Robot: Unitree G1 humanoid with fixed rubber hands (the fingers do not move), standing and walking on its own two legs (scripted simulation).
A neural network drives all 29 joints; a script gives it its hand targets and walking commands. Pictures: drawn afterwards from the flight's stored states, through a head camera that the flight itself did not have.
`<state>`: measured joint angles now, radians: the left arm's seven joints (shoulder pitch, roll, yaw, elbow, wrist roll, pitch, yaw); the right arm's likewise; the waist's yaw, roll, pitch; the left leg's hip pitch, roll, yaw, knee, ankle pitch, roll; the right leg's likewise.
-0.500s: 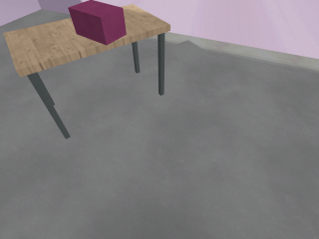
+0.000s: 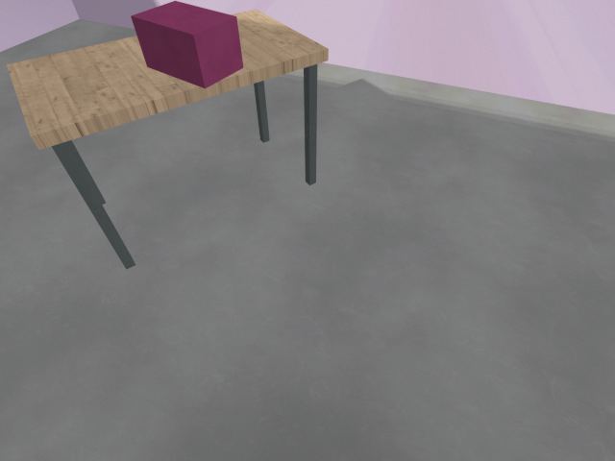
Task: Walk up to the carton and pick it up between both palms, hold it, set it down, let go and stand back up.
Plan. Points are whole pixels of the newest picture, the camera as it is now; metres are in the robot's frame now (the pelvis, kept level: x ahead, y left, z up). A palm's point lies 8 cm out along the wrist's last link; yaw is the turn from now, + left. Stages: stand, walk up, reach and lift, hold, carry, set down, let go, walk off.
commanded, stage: stand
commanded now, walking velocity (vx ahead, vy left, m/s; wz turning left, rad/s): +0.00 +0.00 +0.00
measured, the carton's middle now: (189, 43) +1.41 +0.40 -0.03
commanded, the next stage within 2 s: walk up in 0.70 s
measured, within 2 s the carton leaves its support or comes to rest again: neither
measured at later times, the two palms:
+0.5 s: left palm out of the picture +0.07 +0.30 -0.12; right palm out of the picture +0.07 -0.29 -0.12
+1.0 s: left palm out of the picture +0.07 +0.31 -0.12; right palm out of the picture +0.07 -0.29 -0.12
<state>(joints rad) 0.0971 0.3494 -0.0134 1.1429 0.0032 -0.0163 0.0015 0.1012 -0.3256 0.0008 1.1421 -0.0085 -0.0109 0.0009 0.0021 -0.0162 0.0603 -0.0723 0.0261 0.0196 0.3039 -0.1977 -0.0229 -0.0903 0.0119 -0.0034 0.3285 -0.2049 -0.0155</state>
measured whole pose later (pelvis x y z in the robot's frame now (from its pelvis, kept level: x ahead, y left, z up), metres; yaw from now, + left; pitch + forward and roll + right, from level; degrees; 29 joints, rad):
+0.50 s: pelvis +0.00 +0.00 +0.00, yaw +0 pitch -2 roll +0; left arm 0.10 0.35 -0.01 1.14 0.00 -0.01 0.00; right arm 0.10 -0.32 0.00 1.15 -0.01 -0.01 0.00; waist 0.00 -0.02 0.06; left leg -0.07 0.03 0.02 0.30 -0.20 -0.02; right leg -0.09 0.01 0.00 0.33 -0.20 -0.01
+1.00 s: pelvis +0.01 +0.00 -0.01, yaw +4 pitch -1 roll +0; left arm 0.13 0.37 0.06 1.04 0.04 -0.05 -0.04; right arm 0.19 -0.34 -0.03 1.08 -0.03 0.00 0.04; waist 0.00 -0.01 0.03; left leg -0.26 0.03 -0.01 0.66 -0.41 0.03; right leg -0.12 0.00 -0.07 0.41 -0.28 -0.04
